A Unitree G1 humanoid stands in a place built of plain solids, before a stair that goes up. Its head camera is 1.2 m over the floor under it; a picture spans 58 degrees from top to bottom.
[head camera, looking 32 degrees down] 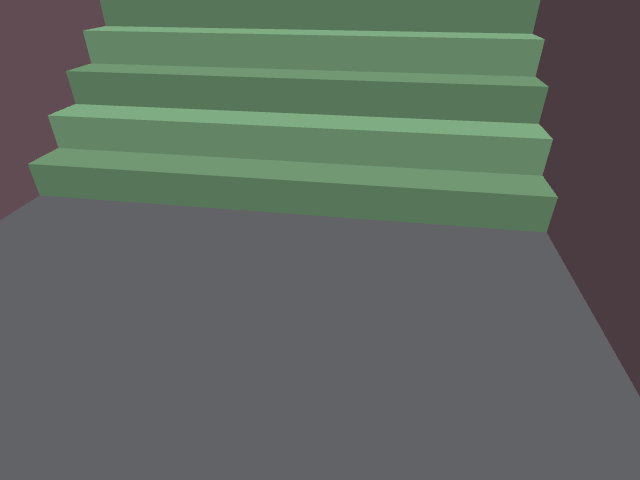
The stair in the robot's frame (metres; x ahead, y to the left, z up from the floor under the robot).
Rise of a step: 0.21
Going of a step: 0.28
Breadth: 3.02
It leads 9 degrees to the right of straight ahead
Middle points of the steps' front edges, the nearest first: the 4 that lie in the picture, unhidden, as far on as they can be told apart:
2.22 0.27 0.21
2.50 0.23 0.42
2.78 0.18 0.63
3.05 0.14 0.85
